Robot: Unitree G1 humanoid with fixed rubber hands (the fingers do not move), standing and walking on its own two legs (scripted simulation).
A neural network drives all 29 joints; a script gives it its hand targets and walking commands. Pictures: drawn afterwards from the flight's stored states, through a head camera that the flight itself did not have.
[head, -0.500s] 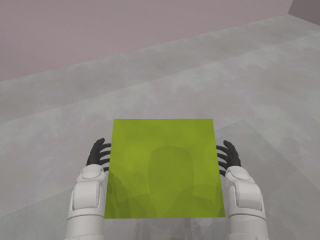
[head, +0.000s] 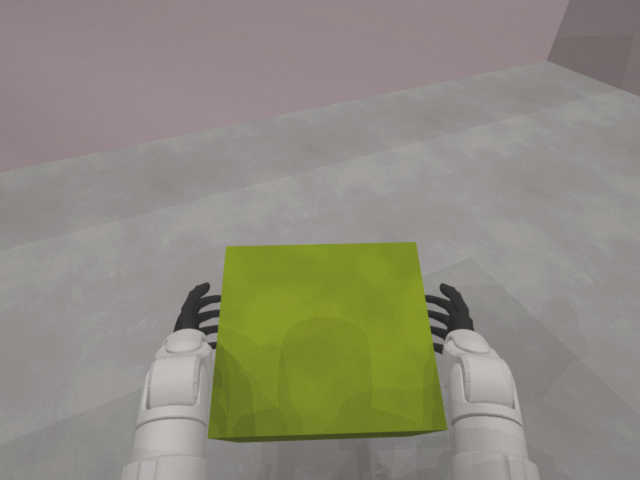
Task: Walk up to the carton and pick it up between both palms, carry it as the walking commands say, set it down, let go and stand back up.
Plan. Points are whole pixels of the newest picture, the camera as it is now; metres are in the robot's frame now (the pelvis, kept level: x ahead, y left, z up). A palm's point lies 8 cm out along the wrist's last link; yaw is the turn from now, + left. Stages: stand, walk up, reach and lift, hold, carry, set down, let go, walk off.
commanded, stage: carry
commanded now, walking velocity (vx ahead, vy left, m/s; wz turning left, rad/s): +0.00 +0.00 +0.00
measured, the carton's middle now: (323, 346) +0.33 +0.01 -0.03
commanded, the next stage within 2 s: hold in 1.64 s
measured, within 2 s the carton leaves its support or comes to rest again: neither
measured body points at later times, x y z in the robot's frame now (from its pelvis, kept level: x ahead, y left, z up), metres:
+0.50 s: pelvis -0.04 +0.01 +0.00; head -0.07 +0.02 +0.45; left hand +0.27 +0.19 +0.04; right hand +0.26 -0.16 +0.03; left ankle -0.03 +0.11 -0.73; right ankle +0.08 -0.05 -0.72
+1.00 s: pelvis -0.03 +0.01 +0.00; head -0.05 +0.01 +0.45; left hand +0.27 +0.19 +0.04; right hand +0.26 -0.17 +0.03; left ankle -0.03 +0.11 -0.73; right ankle +0.08 -0.05 -0.73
